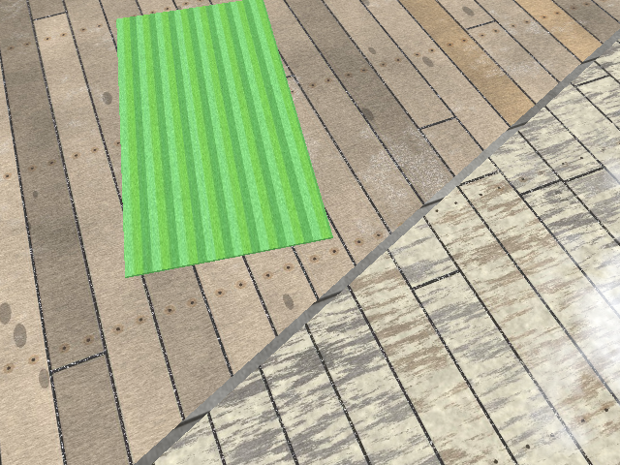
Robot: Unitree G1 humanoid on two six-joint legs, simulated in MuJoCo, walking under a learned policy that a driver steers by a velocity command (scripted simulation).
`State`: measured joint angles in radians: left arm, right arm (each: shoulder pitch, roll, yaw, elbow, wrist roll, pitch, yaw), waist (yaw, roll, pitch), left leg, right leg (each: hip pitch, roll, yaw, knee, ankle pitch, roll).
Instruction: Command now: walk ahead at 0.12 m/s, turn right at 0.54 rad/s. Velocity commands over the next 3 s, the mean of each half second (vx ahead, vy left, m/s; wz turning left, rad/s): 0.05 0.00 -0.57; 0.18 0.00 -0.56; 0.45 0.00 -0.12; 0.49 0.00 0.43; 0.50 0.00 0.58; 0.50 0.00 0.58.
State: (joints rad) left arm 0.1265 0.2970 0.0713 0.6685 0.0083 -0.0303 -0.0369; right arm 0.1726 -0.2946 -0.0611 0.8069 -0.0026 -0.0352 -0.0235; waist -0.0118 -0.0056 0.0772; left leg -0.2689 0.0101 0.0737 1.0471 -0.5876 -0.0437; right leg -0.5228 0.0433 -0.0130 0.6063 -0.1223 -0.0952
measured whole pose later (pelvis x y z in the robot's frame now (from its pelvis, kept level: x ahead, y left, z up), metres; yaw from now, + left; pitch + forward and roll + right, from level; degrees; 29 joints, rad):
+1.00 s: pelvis +0.10 -0.02 +0.03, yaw -35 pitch +2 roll +1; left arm 0.36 0.26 0.05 0.66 -0.01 -0.03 -0.01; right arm 0.20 -0.33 -0.09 0.73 0.00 -0.07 0.03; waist 0.01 0.05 -0.01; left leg -0.55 0.06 0.01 1.04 -0.30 -0.01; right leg -0.15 0.03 0.03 0.42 -0.30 -0.06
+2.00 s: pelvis +0.52 -0.35 +0.03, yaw -21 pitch +1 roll -1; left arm 0.26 0.26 0.05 0.74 0.01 -0.10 -0.01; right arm 0.28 -0.33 -0.07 0.71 0.03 -0.02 0.00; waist 0.02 0.06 0.02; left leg -0.56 0.05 -0.06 1.16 -0.29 0.00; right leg -0.21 0.01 -0.07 0.40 -0.20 -0.02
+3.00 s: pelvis +1.07 -0.42 +0.02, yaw +15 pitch +1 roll -2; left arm 0.23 0.26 0.06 0.75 0.01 -0.10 -0.01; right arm 0.29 -0.32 -0.07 0.68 0.03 -0.01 -0.01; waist 0.01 0.05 0.03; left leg -0.52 0.02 -0.08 1.16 -0.35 0.01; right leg -0.23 0.03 -0.05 0.41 -0.19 -0.03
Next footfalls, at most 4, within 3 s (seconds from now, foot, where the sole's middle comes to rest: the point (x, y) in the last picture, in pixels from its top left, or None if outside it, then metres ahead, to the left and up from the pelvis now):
0.42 left None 0.16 0.15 -0.75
0.86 right None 0.03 -0.09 -0.75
1.32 left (396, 442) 0.46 -0.13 -0.75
1.80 right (556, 405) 0.52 -0.47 -0.75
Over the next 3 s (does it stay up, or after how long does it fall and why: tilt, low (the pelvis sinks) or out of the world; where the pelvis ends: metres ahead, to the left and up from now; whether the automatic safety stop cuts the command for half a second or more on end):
stays up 1.07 -0.42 0.02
